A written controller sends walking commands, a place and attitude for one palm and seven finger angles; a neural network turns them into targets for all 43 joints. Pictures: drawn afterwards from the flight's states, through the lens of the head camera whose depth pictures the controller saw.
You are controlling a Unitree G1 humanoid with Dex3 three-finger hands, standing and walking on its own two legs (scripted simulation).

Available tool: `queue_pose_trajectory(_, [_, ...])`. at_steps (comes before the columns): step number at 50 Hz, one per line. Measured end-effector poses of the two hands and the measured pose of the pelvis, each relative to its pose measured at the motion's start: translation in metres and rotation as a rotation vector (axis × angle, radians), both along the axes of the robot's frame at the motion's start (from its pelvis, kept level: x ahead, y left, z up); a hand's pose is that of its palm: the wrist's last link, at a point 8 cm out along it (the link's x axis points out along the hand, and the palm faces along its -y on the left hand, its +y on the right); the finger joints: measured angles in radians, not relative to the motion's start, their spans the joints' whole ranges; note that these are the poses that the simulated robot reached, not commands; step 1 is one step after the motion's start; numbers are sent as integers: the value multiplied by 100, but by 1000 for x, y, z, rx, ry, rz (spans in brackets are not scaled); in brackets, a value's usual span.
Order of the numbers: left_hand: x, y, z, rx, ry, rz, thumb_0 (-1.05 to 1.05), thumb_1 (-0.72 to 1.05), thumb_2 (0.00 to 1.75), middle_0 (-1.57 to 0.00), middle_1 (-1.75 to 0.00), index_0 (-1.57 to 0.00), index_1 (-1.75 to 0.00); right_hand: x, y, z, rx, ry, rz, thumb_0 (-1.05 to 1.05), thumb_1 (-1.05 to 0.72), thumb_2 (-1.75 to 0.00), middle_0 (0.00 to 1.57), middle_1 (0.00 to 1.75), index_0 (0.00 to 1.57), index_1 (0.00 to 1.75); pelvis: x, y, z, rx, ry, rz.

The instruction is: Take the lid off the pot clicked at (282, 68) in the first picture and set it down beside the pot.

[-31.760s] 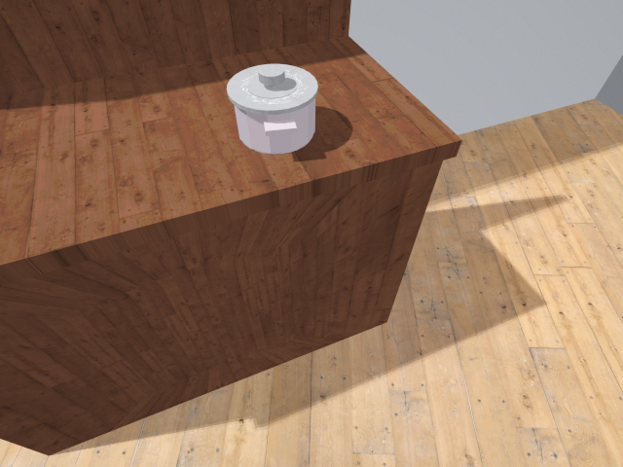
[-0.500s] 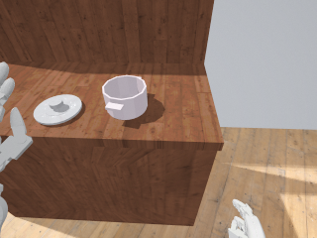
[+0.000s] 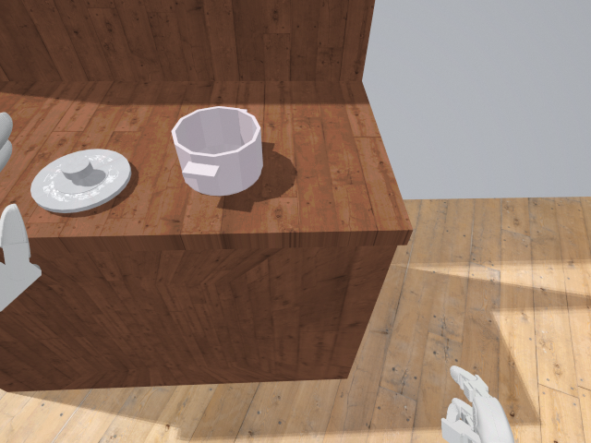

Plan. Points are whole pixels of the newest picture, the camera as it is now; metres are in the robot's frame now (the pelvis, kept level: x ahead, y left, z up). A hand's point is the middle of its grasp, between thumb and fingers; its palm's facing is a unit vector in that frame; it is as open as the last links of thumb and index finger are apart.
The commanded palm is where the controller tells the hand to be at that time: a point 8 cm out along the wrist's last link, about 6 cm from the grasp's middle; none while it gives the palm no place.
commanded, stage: step back with the hand held close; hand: left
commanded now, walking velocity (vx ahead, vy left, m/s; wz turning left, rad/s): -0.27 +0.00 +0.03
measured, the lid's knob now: (77, 168) +0.51 +0.41 +0.08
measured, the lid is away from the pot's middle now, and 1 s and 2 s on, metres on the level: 0.24 0.24 0.24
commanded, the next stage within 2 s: stop stepping back and stand still in 0.62 s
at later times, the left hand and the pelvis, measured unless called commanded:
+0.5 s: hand out of the picture +0.09 +0.25 +0.26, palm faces +0.50 -0.78 -0.37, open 7.4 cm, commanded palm +0.03 +0.30 +0.26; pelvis -0.10 +0.02 -0.02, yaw +1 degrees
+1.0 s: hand out of the picture -0.03 +0.26 +0.26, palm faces +0.50 -0.75 -0.44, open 7.4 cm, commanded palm -0.10 +0.32 +0.26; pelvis -0.21 +0.03 -0.01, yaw +3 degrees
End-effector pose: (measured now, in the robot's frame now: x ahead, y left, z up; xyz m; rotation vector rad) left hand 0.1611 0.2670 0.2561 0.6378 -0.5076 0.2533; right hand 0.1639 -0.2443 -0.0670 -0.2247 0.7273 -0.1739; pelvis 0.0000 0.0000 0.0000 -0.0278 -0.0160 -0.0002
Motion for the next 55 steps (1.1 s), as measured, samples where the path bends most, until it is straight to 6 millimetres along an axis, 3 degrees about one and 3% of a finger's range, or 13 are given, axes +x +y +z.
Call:
queue_pose_trajectory(16, [-85, 12, 17, 26, -188, 62, 1, 88, 90, -22, -30, -22, -30, -77, 25, -17, 38, 3, 24, 1, -90, -90, 21, 30, 20, 30, -62, 6, -8, -25, -14, 28])
queue_pose_trajectory(28, [-120, 25, 7, -28, -239, 23, 1, 88, 90, -21, -30, -21, -30, -131, 27, -20, -4, -24, -16, 1, -90, -90, 21, 30, 20, 30, -115, 18, -19, -62, -31, 29])
queue_pose_trajectory(33, [-158, 18, 11, 32, -246, 21, 1, 88, 90, -21, -30, -21, -30, -152, 32, -26, 30, -16, 17, 1, -90, -90, 21, 30, 20, 30, -144, 13, -23, -22, -4, 30])
queue_pose_trajectory(36, [-179, 16, 16, 23, -234, 4, 1, 88, 90, -21, -30, -21, -30, -170, 35, -26, 25, 44, 27, 1, -90, -90, 21, 30, 20, 30, -157, 20, -15, -7, -12, 22])
queue_pose_trajectory(39, [-179, 33, 0, -68, -158, 28, 0, 88, 90, -21, -30, -21, -30, -186, 39, -24, 28, 62, 36, 1, -90, -90, 21, 30, 20, 30, -168, 28, -10, 20, -3, 37])
queue_pose_trajectory(43, [-195, 47, -8, -65, -166, 36, 1, 88, 90, -21, -30, -21, -30, -203, 44, -17, -18, -10, 16, 1, -90, -90, 21, 30, 20, 30, -191, 38, -18, 5, 6, 46])
queue_pose_trajectory(48, [-223, 41, 7, -5, -182, 28, 1, 88, 90, -21, -30, -21, -30, -228, 58, -9, 23, -19, 9, 1, -90, -90, 21, 30, 20, 30, -209, 36, -9, 2, 7, 43])
queue_pose_trajectory(55, [-249, 38, 29, 28, -267, 31, 1, 88, 90, -22, -30, -22, -30, -246, 61, -21, 34, 66, 39, 1, -90, -90, 21, 30, 20, 30, -222, 39, -6, 14, 1, 41])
